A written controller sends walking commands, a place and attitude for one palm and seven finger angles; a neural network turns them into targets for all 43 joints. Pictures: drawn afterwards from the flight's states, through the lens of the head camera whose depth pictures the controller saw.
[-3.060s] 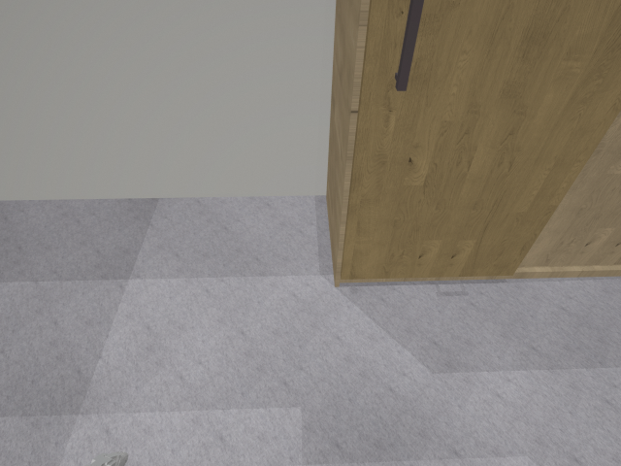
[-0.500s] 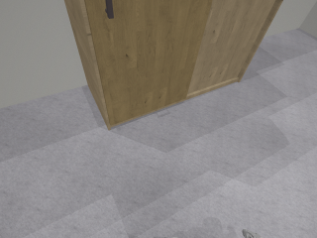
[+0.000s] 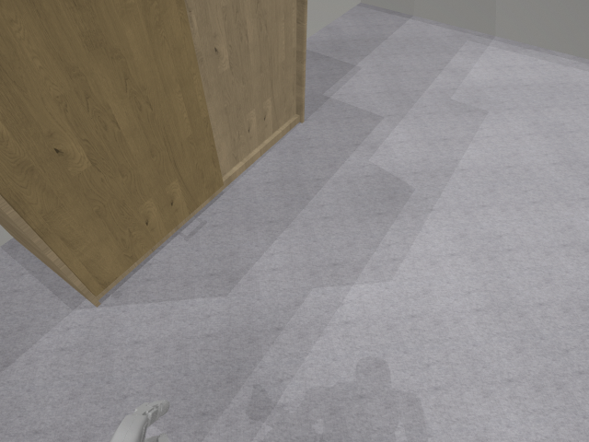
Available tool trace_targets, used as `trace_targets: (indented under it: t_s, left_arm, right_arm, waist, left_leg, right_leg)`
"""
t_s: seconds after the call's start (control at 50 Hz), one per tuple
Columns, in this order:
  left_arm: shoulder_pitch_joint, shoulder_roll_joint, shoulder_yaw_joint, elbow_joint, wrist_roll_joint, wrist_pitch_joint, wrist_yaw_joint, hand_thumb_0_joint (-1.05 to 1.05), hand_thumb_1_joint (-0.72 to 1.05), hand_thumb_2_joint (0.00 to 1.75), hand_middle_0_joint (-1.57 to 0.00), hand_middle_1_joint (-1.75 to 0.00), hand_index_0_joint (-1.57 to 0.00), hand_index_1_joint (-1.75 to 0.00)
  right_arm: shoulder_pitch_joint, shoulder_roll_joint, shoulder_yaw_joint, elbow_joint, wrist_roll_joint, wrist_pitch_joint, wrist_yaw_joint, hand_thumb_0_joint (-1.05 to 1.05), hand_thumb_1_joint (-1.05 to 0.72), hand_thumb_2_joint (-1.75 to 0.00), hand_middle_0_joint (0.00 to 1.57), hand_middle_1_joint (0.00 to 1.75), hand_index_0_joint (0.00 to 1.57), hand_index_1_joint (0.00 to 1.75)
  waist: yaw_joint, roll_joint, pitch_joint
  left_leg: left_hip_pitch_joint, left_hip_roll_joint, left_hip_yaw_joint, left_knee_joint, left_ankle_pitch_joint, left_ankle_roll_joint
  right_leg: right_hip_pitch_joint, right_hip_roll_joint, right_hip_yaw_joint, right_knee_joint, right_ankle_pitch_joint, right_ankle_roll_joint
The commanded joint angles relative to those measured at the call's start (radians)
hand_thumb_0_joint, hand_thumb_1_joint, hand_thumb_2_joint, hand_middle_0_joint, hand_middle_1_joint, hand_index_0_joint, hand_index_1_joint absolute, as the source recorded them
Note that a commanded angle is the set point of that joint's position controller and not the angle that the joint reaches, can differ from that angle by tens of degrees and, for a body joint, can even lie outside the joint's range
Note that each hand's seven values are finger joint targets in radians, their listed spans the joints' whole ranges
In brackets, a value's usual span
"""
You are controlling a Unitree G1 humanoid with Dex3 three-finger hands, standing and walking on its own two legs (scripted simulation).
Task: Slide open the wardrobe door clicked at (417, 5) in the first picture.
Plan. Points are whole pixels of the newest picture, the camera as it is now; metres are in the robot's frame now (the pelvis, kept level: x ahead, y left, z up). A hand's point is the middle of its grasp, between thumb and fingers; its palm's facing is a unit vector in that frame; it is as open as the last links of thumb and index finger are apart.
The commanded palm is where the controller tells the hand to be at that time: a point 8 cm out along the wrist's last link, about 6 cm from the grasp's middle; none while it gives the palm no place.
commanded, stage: walk to a spot facing it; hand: left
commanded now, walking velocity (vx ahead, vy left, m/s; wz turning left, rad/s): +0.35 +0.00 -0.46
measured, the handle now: out of the picture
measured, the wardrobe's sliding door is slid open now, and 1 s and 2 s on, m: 0.00 0.00 0.00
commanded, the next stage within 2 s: turn to face it in 1.00 s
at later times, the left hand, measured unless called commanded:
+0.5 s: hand out of the picture +0.16 +0.23 -0.19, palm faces -0.11 -0.98 -0.14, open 7.4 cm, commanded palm none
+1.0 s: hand (249, 242) +0.53 +0.10 -0.16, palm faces -0.49 -0.86 -0.15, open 7.4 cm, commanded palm none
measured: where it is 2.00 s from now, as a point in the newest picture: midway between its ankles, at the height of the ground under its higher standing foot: (317, 367)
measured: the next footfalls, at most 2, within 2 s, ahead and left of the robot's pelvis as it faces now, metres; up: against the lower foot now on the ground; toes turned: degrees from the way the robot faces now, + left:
left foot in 0.42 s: +0.32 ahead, +0.11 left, +0.00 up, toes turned -2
right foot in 1.06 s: +0.43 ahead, -0.16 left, +0.00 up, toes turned -39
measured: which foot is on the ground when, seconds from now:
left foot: up 0.00-0.40, down 0.42-1.00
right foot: down 0.00-0.44, up 0.46-1.00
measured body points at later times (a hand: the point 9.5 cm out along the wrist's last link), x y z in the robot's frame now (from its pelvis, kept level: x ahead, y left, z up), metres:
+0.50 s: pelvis +0.18 +0.04 +0.00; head +0.20 +0.08 +0.44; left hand +0.16 +0.28 -0.17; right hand +0.26 -0.22 -0.11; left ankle +0.28 +0.11 -0.72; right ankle +0.02 -0.09 -0.66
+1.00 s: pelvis +0.35 +0.00 +0.01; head +0.39 -0.01 +0.45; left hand +0.55 +0.15 -0.14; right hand +0.17 -0.14 -0.14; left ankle +0.28 +0.11 -0.72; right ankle +0.39 -0.14 -0.69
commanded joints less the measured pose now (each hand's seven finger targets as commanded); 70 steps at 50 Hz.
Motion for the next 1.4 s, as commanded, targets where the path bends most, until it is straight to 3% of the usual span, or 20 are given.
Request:
trace_targets:
  t_s: [0.0,0.14,0.3,0.34,0.38,0.42,0.46,0.5,0.56,0.76,0.9,0.96,1.0,1.02,1.04,1.06,1.12,1.16,1.22,1.38]
  left_arm:
    - [0.326,0.289,0.079,0.026,-0.022,-0.035,0.055,0.00,0.90,0.90,-0.20,-0.30,-0.20,-0.30]
    - [0.170,0.167,0.035,0.013,-0.009,-0.085,0.055,0.00,0.90,0.90,-0.20,-0.30,-0.20,-0.30]
    - [0.265,0.156,0.028,0.075,-0.003,-0.096,0.064,0.00,0.90,0.90,-0.20,-0.30,-0.20,-0.30]
    - [0.249,0.166,0.035,0.080,-0.003,-0.094,0.066,0.00,0.90,0.90,-0.20,-0.30,-0.20,-0.30]
    - [0.236,0.148,0.037,0.084,-0.011,-0.093,0.062,0.00,0.90,0.90,-0.20,-0.30,-0.20,-0.30]
    - [0.314,0.047,0.020,0.059,-0.026,-0.084,0.044,0.00,0.90,0.90,-0.20,-0.30,-0.20,-0.30]
    - [0.248,0.077,0.035,0.070,-0.011,-0.070,0.046,0.00,0.90,0.90,-0.20,-0.30,-0.20,-0.30]
    - [0.226,0.053,0.040,0.079,0.000,-0.058,0.024,0.00,0.90,0.90,-0.20,-0.30,-0.20,-0.30]
    - [0.304,0.005,0.040,0.107,0.003,-0.026,0.021,0.00,0.90,0.90,-0.20,-0.30,-0.20,-0.30]
    - [0.119,-0.006,0.050,0.023,0.005,0.003,0.016,0.00,0.90,0.90,-0.20,-0.30,-0.20,-0.30]
    - [-0.043,-0.032,0.030,-0.030,-0.003,-0.008,0.018,0.00,0.90,0.90,-0.20,-0.30,-0.20,-0.30]
    - [0.022,-0.009,0.035,-0.024,-0.001,-0.020,0.023,0.00,0.90,0.90,-0.20,-0.30,-0.20,-0.30]
    - [0.194,0.044,0.048,0.019,0.004,-0.045,0.028,0.00,0.90,0.90,-0.20,-0.30,-0.20,-0.30]
    - [0.309,0.129,0.066,0.051,0.007,-0.060,0.038,0.00,0.90,0.90,-0.20,-0.30,-0.20,-0.30]
    - [0.370,0.232,0.084,0.059,-0.006,-0.069,0.054,0.00,0.90,0.90,-0.20,-0.30,-0.20,-0.30]
    - [0.369,0.263,0.091,0.057,-0.031,-0.055,0.071,0.00,0.90,0.90,-0.20,-0.30,-0.20,-0.30]
    - [0.142,0.131,0.051,-0.002,-0.025,-0.049,0.091,0.00,0.90,0.90,-0.20,-0.30,-0.20,-0.30]
    - [0.089,0.081,0.023,0.003,-0.015,-0.061,0.095,0.00,0.90,0.90,-0.20,-0.30,-0.20,-0.30]
    - [0.040,0.060,0.003,0.021,-0.004,-0.070,0.093,0.00,0.90,0.90,-0.20,-0.30,-0.20,-0.30]
    - [0.099,0.111,0.027,0.034,-0.006,-0.037,0.089,0.00,0.90,0.90,-0.20,-0.30,-0.20,-0.30]
  right_arm:
    - [-0.230,-0.112,-0.010,-0.185,-0.004,-0.035,0.007,0.00,-0.90,-0.90,0.20,0.30,0.20,0.30]
    - [-0.144,-0.057,-0.019,-0.111,-0.010,-0.020,0.024,0.00,-0.90,-0.90,0.20,0.30,0.20,0.30]
    - [-0.317,-0.033,-0.010,-0.178,-0.001,-0.046,0.039,0.00,-0.90,-0.90,0.20,0.30,0.20,0.30]
    - [-0.268,-0.042,-0.015,-0.164,0.002,-0.059,0.033,0.00,-0.90,-0.90,0.20,0.30,0.20,0.30]
    - [-0.045,-0.101,-0.031,-0.088,-0.004,-0.071,0.009,0.00,-0.90,-0.90,0.20,0.30,0.20,0.30]
    - [0.173,-0.289,-0.065,-0.037,-0.014,-0.074,-0.005,0.00,-0.90,-0.90,0.20,0.30,0.20,0.30]
    - [-0.009,-0.179,-0.039,-0.064,-0.007,-0.065,-0.013,0.00,-0.90,-0.90,0.20,0.30,0.20,0.30]
    - [-0.110,-0.082,-0.010,-0.085,-0.006,-0.078,-0.014,0.00,-0.90,-0.90,0.20,0.30,0.20,0.30]
    - [-0.107,-0.033,-0.004,-0.055,0.002,-0.096,-0.020,0.00,-0.90,-0.90,0.20,0.30,0.20,0.30]
    - [0.019,-0.017,-0.009,-0.002,0.009,-0.095,-0.027,0.00,-0.90,-0.90,0.20,0.30,0.20,0.30]
    - [0.088,-0.040,-0.017,0.037,-0.010,-0.065,-0.028,0.00,-0.90,-0.90,0.20,0.30,0.20,0.30]
    - [0.056,-0.073,-0.032,0.018,-0.007,-0.054,-0.027,0.00,-0.90,-0.90,0.20,0.30,0.20,0.30]
    - [0.012,-0.105,-0.040,-0.013,0.003,-0.052,-0.019,0.00,-0.90,-0.90,0.20,0.30,0.20,0.30]
    - [0.012,-0.088,-0.038,-0.039,0.017,-0.046,-0.007,0.00,-0.90,-0.90,0.20,0.30,0.20,0.30]
    - [0.020,-0.014,-0.026,-0.081,0.025,-0.046,-0.007,0.00,-0.90,-0.90,0.20,0.30,0.20,0.30]
    - [-0.048,-0.020,-0.022,-0.106,0.025,-0.035,-0.022,0.00,-0.90,-0.90,0.20,0.30,0.20,0.30]
    - [-0.056,0.003,-0.013,-0.070,0.008,-0.009,-0.018,0.00,-0.90,-0.90,0.20,0.30,0.20,0.30]
    - [-0.019,0.033,0.002,-0.025,-0.003,0.013,-0.021,0.00,-0.90,-0.90,0.20,0.30,0.20,0.30]
    - [0.061,0.069,0.016,0.010,0.003,0.024,-0.016,0.00,-0.90,-0.90,0.20,0.30,0.20,0.30]
    - [-0.120,0.016,0.004,-0.063,0.005,0.014,0.003,0.00,-0.90,-0.90,0.20,0.30,0.20,0.30]
  waist:
    - [0.192,-0.250,-0.087]
    - [0.043,-0.152,0.050]
    - [0.086,-0.166,0.065]
    - [0.057,-0.153,0.046]
    - [-0.040,-0.052,-0.063]
    - [-0.075,0.391,-0.244]
    - [-0.022,0.236,-0.091]
    - [0.037,0.083,0.039]
    - [0.087,0.092,0.009]
    - [0.059,0.046,0.078]
    - [0.004,0.099,0.092]
    - [0.045,0.124,0.018]
    - [0.135,0.093,-0.110]
    - [0.187,-0.054,-0.212]
    - [0.183,-0.269,-0.328]
    - [0.184,-0.235,-0.362]
    - [0.077,-0.091,-0.203]
    - [0.024,-0.033,-0.124]
    - [-0.026,-0.084,-0.120]
    - [0.054,-0.158,-0.035]
  left_leg:
    - [-0.634,-0.031,-0.226,0.511,-0.046,0.003]
    - [-0.443,-0.026,-0.196,0.341,0.212,-0.043]
    - [-0.344,-0.072,-0.182,0.036,0.288,-0.013]
    - [-0.195,-0.094,-0.175,-0.053,0.266,0.004]
    - [0.154,-0.118,-0.176,-0.182,0.300,0.019]
    - [0.422,0.319,-0.728,-0.411,0.104,0.132]
    - [0.155,0.300,-0.701,-0.546,-0.181,0.103]
    - [-0.038,0.212,-0.485,-0.552,-0.055,0.065]
    - [-0.060,0.141,-0.241,-0.522,0.176,0.012]
    - [0.113,0.171,-0.085,-0.502,0.519,0.096]
    - [0.224,0.183,0.032,-0.367,0.858,0.151]
    - [0.250,0.195,0.074,-0.211,1.083,0.137]
    - [0.182,0.165,0.096,0.072,1.090,0.086]
    - [-0.034,0.129,0.093,0.341,0.803,0.038]
    - [-0.364,-0.076,0.016,0.651,-0.120,-0.035]
    - [-0.406,-0.083,-0.158,0.746,-0.186,-0.029]
    - [-0.371,-0.018,-0.252,0.677,0.030,-0.016]
    - [-0.282,-0.035,-0.248,0.591,0.091,-0.011]
    - [-0.169,-0.055,-0.244,0.350,0.121,-0.008]
    - [-0.146,-0.097,-0.180,-0.027,0.160,-0.005]
  right_leg:
    - [0.470,-0.383,0.585,-0.358,-0.066,-0.222]
    - [0.127,-0.202,0.284,-0.378,0.196,-0.160]
    - [0.143,-0.190,0.317,-0.348,0.241,-0.144]
    - [0.106,-0.198,0.323,-0.290,0.283,-0.137]
    - [0.008,-0.104,0.269,-0.010,0.377,-0.093]
    - [-0.292,0.085,0.104,0.591,-0.265,-0.014]
    - [-0.339,-0.015,0.176,0.754,-0.133,-0.023]
    - [-0.307,-0.072,0.147,0.731,0.013,-0.012]
    - [-0.268,-0.068,0.125,0.710,0.111,0.009]
    - [-0.495,-0.114,0.074,0.545,0.214,0.060]
    - [-0.395,-0.061,-0.046,0.208,0.092,0.029]
    - [-0.257,-0.003,-0.080,0.125,0.053,-0.009]
    - [0.029,0.037,-0.095,-0.020,0.149,-0.034]
    - [0.310,-0.083,0.042,-0.072,0.433,-0.081]
    - [0.550,-0.378,0.526,-0.065,0.979,-0.232]
    - [0.538,-0.421,0.545,-0.109,1.093,-0.304]
    - [0.237,-0.315,0.348,-0.198,0.687,-0.210]
    - [0.035,-0.258,0.231,-0.236,0.686,-0.163]
    - [-0.046,-0.204,0.094,-0.254,0.546,-0.140]
    - [0.050,-0.280,0.074,-0.177,0.362,-0.118]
